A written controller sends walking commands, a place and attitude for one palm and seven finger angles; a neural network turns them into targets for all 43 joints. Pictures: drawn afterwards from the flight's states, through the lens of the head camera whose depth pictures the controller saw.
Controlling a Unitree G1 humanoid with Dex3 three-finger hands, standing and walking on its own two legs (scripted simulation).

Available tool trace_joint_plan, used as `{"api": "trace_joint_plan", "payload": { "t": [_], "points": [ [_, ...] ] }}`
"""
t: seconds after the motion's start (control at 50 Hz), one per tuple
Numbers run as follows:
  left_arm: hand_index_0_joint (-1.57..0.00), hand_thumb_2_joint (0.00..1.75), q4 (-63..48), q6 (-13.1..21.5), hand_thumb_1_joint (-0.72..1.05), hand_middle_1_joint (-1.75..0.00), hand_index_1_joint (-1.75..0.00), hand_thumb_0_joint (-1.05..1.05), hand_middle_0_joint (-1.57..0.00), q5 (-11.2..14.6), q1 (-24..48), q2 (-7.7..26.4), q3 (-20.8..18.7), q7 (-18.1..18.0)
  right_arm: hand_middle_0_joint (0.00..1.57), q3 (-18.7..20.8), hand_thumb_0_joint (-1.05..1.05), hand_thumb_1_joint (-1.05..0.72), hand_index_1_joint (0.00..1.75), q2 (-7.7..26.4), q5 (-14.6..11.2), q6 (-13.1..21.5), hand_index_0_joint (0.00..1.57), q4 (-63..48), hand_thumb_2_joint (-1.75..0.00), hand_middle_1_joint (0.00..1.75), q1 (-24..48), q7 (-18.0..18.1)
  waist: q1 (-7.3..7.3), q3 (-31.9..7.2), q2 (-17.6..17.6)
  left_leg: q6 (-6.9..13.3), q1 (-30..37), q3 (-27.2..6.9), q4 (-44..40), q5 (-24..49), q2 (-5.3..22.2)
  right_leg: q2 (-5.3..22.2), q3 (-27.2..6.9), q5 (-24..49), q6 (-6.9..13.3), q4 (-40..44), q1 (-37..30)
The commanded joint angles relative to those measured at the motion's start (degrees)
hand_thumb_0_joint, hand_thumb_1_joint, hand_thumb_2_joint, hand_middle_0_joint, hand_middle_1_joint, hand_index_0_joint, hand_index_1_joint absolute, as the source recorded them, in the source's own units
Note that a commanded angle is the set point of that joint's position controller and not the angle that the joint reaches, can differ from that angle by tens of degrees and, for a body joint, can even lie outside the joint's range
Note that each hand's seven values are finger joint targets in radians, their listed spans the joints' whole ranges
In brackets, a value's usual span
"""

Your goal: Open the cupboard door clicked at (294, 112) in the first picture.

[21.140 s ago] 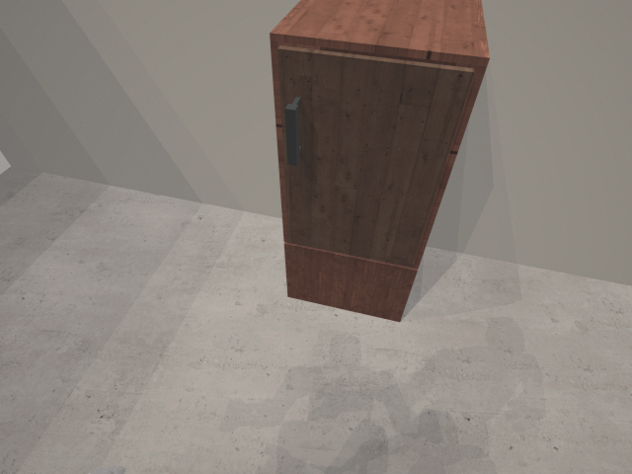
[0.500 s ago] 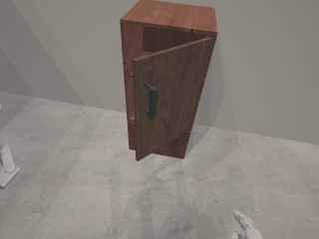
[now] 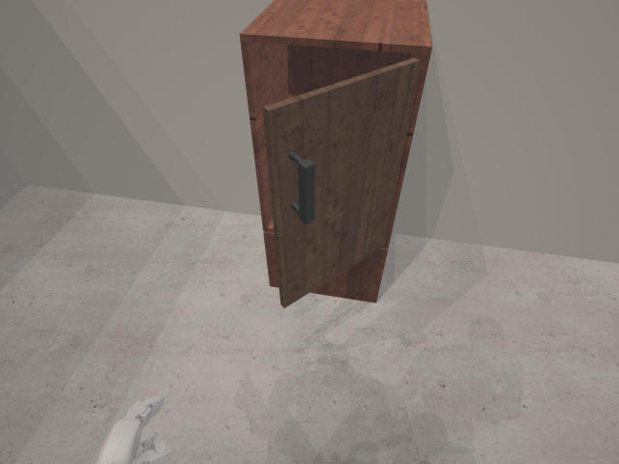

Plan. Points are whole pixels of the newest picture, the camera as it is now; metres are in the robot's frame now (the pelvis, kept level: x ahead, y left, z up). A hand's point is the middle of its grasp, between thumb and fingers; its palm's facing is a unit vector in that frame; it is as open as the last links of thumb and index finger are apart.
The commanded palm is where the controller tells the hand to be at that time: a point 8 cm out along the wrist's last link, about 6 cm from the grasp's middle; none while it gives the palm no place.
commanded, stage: let the arm hang, fingers relaxed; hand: left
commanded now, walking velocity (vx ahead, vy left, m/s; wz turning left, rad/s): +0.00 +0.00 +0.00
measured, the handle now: (300, 188) +0.63 +0.04 +0.01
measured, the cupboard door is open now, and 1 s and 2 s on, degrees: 48 48 48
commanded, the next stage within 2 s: look to check the result in 0.90 s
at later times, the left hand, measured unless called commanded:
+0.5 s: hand out of the picture -0.05 +0.20 -0.16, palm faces +0.02 -0.97 -0.24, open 7.3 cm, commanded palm none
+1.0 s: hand out of the picture +0.03 +0.18 -0.15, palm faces +0.00 -0.98 -0.22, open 7.4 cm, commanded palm none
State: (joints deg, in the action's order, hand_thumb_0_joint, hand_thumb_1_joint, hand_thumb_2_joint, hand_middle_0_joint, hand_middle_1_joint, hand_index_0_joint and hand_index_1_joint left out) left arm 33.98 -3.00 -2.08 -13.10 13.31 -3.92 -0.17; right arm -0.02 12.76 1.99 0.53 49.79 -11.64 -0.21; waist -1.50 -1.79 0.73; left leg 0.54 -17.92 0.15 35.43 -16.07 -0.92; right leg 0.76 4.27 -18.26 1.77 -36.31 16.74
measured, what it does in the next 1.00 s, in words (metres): stands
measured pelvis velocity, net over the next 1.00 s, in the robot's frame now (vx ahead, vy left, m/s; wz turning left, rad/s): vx -0.01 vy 0.00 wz -0.02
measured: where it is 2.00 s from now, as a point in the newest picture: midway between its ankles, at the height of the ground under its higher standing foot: outside the picture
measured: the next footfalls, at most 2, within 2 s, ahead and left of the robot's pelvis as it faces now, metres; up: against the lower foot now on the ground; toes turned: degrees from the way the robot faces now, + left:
none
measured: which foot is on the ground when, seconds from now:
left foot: down 0.00-1.00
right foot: down 0.00-1.00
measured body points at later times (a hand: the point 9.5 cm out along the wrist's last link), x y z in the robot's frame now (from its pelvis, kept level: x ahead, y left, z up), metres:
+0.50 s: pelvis -0.01 +0.00 +0.02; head +0.00 +0.00 +0.46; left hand -0.04 +0.25 -0.14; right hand -0.04 -0.22 -0.15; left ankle +0.03 +0.11 -0.73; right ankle +0.02 -0.10 -0.73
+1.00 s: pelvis -0.01 +0.00 +0.02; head +0.00 -0.01 +0.47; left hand +0.03 +0.23 -0.14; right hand +0.00 -0.23 -0.15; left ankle +0.03 +0.11 -0.73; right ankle +0.02 -0.10 -0.73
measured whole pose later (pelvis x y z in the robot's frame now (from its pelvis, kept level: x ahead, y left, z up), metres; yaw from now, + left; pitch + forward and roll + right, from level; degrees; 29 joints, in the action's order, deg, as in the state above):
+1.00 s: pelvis -0.01 +0.00 +0.02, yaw -1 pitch -2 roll +0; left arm 64.8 0.4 -0.8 -11.8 10.1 -1.1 -0.9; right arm 0.3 9.7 1.5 -0.3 64.8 -13.8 1.1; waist -0.3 3.2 0.7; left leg 0.4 -11.2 1.0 22.5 -9.2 -0.2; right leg -0.3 3.3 -11.0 1.9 -23.7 10.7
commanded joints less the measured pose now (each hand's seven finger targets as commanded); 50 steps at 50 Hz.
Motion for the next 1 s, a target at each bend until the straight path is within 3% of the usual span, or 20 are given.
{"api": "trace_joint_plan", "payload": {
  "t": [0.0, 0.04, 0.08, 0.12, 0.14, 0.18, 0.32, 0.46, 0.54, 0.62, 0.7, 0.78, 0.98],
  "points": [
    [-0.20, 0.90, 7.3, 2.4, 0.90, -0.30, -0.30, 0.00, -0.20, 0.9, -1.0, 6.5, 0.9, -0.6, 0.20, 1.0, 0.00, -0.90, 0.30, 6.0, 0.1, 0.1, 0.20, -0.5, -0.90, 0.30, 1.2, 0.8, 2.07, 4.4, 4.8, 2.5, -1.4, -7.7, -13.1, 10.1, 6.5, 4.1, -7.2, 5.7, 0.6, 11.0, -3.2],
    [-0.20, 0.90, 13.4, 2.8, 0.90, -0.30, -0.30, 0.00, -0.20, 1.2, -2.2, 6.5, 1.5, -0.7, 0.20, 0.7, 0.00, -0.90, 0.30, 5.7, -0.5, 0.0, 0.20, 1.9, -0.90, 0.30, 0.7, 1.1, 2.22, 2.9, 3.8, 1.9, 0.1, -6.7, -14.0, 7.5, 6.1, 4.3, -7.8, 5.9, 0.9, 13.4, -5.7],
    [-0.20, 0.90, 17.2, 3.3, 0.90, -0.30, -0.30, 0.00, -0.20, 1.1, -4.0, 3.8, 0.7, -0.9, 0.20, 0.9, 0.00, -0.90, 0.30, 4.0, -0.3, -0.1, 0.20, 4.2, -0.90, 0.30, -1.0, 1.5, 1.92, 0.4, 7.1, 1.6, 2.4, -5.3, -13.9, 5.2, 5.5, 4.8, -8.0, 5.5, 1.4, 15.5, -6.5],
    [-0.20, 0.90, 20.0, 3.4, 0.90, -0.30, -0.30, 0.00, -0.20, 1.4, -4.1, 4.4, 1.2, -0.9, 0.20, 0.9, 0.00, -0.90, 0.30, 3.2, -0.5, -0.6, 0.20, 6.1, -0.90, 0.30, -2.4, 1.5, 1.62, 1.0, 8.5, 1.3, 2.8, -4.7, -14.4, 2.4, 5.2, 5.0, -8.0, 3.4, 1.6, 17.1, -5.9],
    [-0.20, 0.90, 21.2, 3.4, 0.90, -0.30, -0.30, 0.00, -0.20, 1.3, -3.8, 4.7, 1.3, -0.9, 0.20, 1.1, 0.00, -0.90, 0.30, 3.2, -0.6, -0.8, 0.20, 6.8, -0.90, 0.30, -3.4, 1.6, 1.53, 2.0, 4.1, 1.5, 3.1, -5.1, -14.6, 1.8, 5.4, 4.9, -7.6, 2.3, 1.6, 18.1, -5.1],
    [-0.20, 0.90, 23.5, 3.4, 0.90, -0.30, -0.30, 0.00, -0.20, 1.4, -3.6, 4.2, 1.8, -0.9, 0.20, 1.1, 0.00, -0.90, 0.30, 3.0, -0.6, -1.0, 0.20, 8.6, -0.90, 0.30, -5.1, 1.6, 1.09, 3.8, 1.3, 1.5, 3.8, -4.7, -15.0, 1.0, 5.3, 5.0, -7.5, -0.2, 1.6, 19.4, -3.2],
    [-0.20, 0.90, 28.7, 3.2, 0.90, -0.30, -0.30, 0.00, -0.20, 1.5, -5.0, 4.5, 2.2, -1.2, 0.20, 1.4, 0.00, -0.90, 0.30, 3.0, -0.8, -1.1, 0.20, 12.2, -0.90, 0.30, -7.8, 1.8, 1.17, 6.1, -0.7, 1.9, 3.9, -4.8, -16.8, -1.0, 5.6, 4.8, -7.0, -3.1, 1.6, 19.8, -1.5],
    [-0.20, 0.90, 30.0, 3.0, 0.90, -0.30, -0.30, 0.00, -0.20, 1.3, -5.6, 4.4, 1.9, -1.4, 0.20, 1.6, 0.00, -0.90, 0.30, 2.7, -0.7, -1.1, 0.20, 13.2, -0.90, 0.30, -7.9, 1.8, 1.34, 7.3, -0.4, 2.2, 2.7, -5.9, -18.4, -3.8, 5.8, 4.3, -6.9, -4.7, 1.6, 18.5, -0.6],
    [-0.20, 0.90, 29.9, 3.3, 0.90, -0.30, -0.30, 0.00, -0.20, 1.3, -5.5, 4.2, 1.9, -1.5, 0.20, 1.6, 0.00, -0.90, 0.30, 2.7, -0.8, -0.8, 0.20, 13.3, -0.90, 0.30, -7.6, 1.9, 1.54, 6.1, -0.3, 2.1, 3.6, -5.6, -18.2, -1.7, 5.8, 4.5, -6.9, -2.4, 1.6, 18.1, -1.6],
    [-0.20, 0.90, 29.8, 3.3, 0.90, -0.30, -0.30, 0.00, -0.20, 1.3, -4.3, 3.6, 1.9, -1.5, 0.20, 1.5, 0.00, -0.90, 0.30, 2.2, -0.6, -0.7, 0.20, 13.4, -0.90, 0.30, -6.9, 1.8, 1.35, 8.3, 0.3, 1.9, 3.0, -5.5, -18.7, -1.1, 5.6, 4.7, -7.1, -2.1, 1.4, 18.5, -0.9],
    [-0.20, 0.90, 29.4, 3.6, 0.90, -0.30, -0.30, 0.00, -0.20, 1.3, -3.5, 3.8, 1.7, -1.5, 0.20, 1.6, 0.00, -0.90, 0.30, 2.0, -0.6, -0.6, 0.20, 13.3, -0.90, 0.30, -6.4, 1.8, 1.29, 6.7, -1.0, 1.7, 4.5, -4.6, -17.5, 2.1, 5.3, 5.2, -7.3, -0.5, 1.4, 19.0, -2.1],
    [-0.20, 0.90, 29.2, 3.7, 0.90, -0.30, -0.30, 0.00, -0.20, 1.3, -2.4, 3.9, 1.7, -1.5, 0.20, 1.4, 0.00, -0.90, 0.30, 1.8, -0.6, -0.6, 0.20, 13.3, -0.90, 0.30, -5.6, 1.8, 1.24, 7.1, 0.4, 1.4, 5.0, -4.3, -17.4, 3.7, 5.4, 5.4, -7.4, 0.6, 1.4, 19.4, -2.1],
    [-0.20, 0.90, 29.2, 3.9, 0.90, -0.30, -0.30, 0.00, -0.20, 1.5, -0.5, 5.0, 1.6, -1.4, 0.20, 1.5, 0.00, -0.90, 0.30, 3.6, -0.7, -0.3, 0.20, 13.5, -0.90, 0.30, -4.1, 1.9, 1.14, 5.5, 0.2, 1.3, 6.8, -4.6, -17.6, 6.6, 6.0, 5.4, -7.5, 3.4, 1.4, 19.5, -4.2]
  ]
}}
